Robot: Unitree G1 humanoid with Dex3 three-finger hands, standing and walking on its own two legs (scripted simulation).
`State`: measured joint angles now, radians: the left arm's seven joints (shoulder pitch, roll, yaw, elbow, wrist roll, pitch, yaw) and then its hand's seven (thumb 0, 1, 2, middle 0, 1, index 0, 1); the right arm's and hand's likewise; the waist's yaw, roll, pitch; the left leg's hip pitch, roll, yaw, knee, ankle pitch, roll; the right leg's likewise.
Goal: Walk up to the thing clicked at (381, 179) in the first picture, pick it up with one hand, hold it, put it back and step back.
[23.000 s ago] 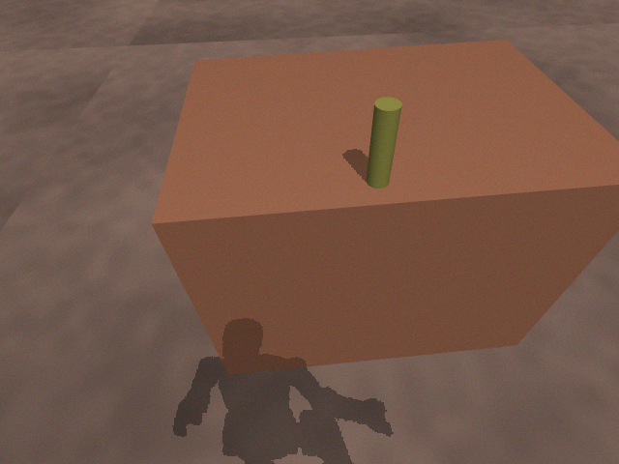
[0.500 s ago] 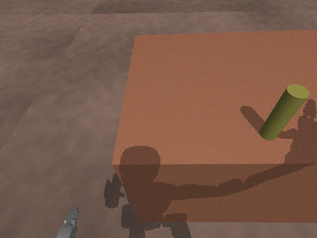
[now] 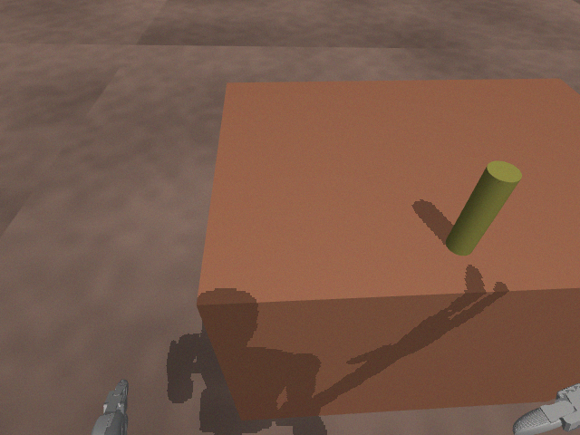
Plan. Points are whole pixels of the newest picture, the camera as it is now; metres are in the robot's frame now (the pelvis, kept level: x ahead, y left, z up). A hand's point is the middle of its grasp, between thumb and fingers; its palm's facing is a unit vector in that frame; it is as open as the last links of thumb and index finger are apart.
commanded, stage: sink last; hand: right
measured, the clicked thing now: (479, 212) +0.42 -0.29 +0.07
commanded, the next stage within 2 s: home in 0.36 s
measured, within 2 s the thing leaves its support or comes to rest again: neither
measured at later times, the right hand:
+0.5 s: hand out of the picture +0.18 -0.29 +0.13, palm faces +0.45 +0.75 -0.48, open 17.3 cm
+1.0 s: hand (459, 401) +0.18 -0.21 -0.04, palm faces +0.16 +0.96 -0.24, open 17.5 cm
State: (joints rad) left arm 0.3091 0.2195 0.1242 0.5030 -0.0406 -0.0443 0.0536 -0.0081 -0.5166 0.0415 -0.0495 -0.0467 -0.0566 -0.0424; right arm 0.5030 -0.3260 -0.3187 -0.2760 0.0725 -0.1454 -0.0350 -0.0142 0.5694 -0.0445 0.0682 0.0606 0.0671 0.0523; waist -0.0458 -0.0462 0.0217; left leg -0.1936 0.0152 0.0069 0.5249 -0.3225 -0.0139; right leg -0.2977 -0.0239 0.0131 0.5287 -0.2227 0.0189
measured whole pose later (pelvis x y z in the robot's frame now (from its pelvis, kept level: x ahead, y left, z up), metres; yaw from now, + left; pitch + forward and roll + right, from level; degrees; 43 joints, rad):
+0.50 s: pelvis -0.01 +0.01 +0.00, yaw -1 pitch -3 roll -1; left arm 0.25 0.24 0.15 0.61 -0.02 -0.11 0.08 -0.01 -0.50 0.04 -0.06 -0.06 -0.07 -0.05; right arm 0.40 -0.39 -0.42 -0.11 0.05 -0.28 -0.05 -0.01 0.52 -0.05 0.07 0.06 0.07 0.05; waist -0.05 -0.04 0.05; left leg -0.14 0.01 0.02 0.49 -0.30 0.00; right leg -0.23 -0.02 0.03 0.44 -0.17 0.03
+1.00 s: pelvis +0.01 +0.00 +0.01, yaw +0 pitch -1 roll +0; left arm 0.20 0.19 0.01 0.61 -0.02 -0.08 0.05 0.01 0.72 0.80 -0.18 -0.27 -0.19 -0.27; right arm 0.40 -0.21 -0.11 0.24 0.03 -0.16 -0.03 -0.01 0.56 -0.05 0.06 0.05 0.06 0.05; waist -0.01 0.02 0.07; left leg -0.13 0.03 0.00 0.44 -0.29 -0.02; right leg -0.22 -0.01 0.00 0.42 -0.18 0.02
